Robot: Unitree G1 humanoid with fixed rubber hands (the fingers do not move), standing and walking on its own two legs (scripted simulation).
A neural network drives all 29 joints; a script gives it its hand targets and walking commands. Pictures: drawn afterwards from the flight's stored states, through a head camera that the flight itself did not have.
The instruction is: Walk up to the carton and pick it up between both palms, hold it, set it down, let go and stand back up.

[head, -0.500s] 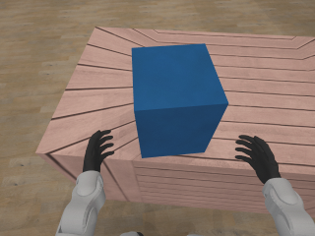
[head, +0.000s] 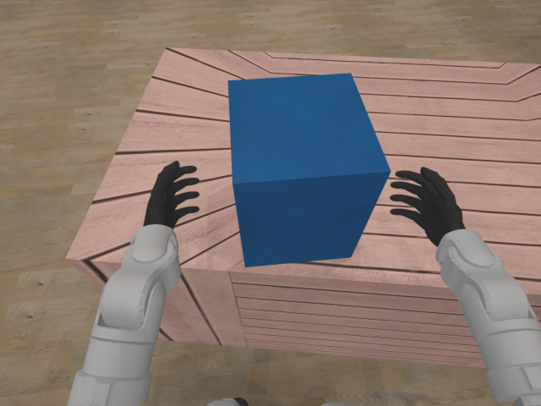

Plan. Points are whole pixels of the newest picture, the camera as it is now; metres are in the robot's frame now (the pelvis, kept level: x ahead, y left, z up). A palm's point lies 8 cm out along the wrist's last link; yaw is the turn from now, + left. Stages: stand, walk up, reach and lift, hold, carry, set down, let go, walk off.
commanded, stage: reach and lift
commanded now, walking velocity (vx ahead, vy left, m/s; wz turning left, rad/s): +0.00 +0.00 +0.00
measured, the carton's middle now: (294, 176) +0.47 -0.02 +0.02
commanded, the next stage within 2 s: none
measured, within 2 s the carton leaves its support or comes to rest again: neither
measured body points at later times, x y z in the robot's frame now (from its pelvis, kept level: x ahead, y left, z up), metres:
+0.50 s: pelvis +0.02 +0.00 +0.00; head +0.08 +0.01 +0.45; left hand +0.42 +0.17 +0.12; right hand +0.43 -0.21 +0.11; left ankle +0.05 +0.13 -0.73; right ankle +0.02 -0.08 -0.73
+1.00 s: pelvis +0.02 +0.00 +0.00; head +0.09 +0.01 +0.45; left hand +0.47 +0.18 +0.13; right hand +0.48 -0.21 +0.12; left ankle +0.05 +0.13 -0.73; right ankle +0.02 -0.08 -0.73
